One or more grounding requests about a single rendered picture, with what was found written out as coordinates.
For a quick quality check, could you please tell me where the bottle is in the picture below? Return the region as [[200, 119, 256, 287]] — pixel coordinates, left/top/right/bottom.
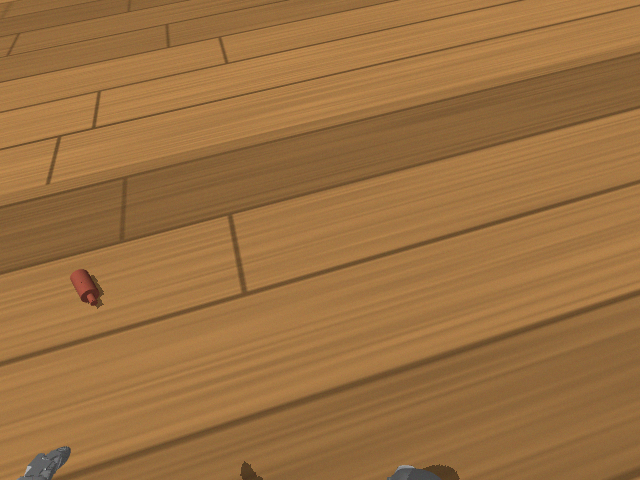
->
[[70, 269, 100, 306]]

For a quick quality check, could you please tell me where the left robot hand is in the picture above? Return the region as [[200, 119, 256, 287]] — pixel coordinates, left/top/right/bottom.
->
[[17, 446, 71, 480]]

